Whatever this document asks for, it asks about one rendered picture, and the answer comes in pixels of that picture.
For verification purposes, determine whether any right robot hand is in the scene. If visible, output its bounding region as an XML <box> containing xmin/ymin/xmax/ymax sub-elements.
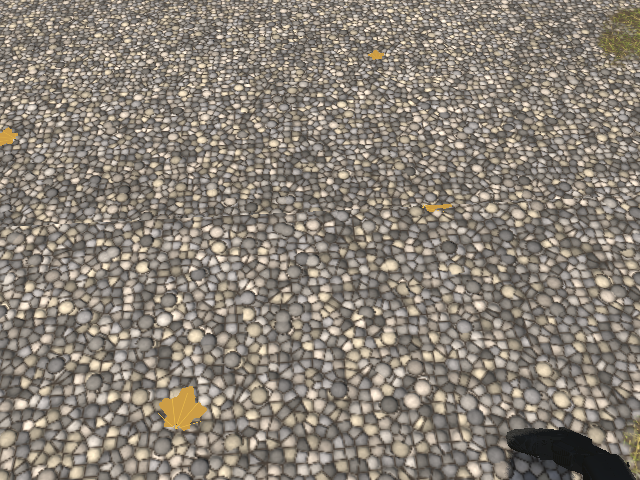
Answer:
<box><xmin>506</xmin><ymin>427</ymin><xmax>636</xmax><ymax>480</ymax></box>

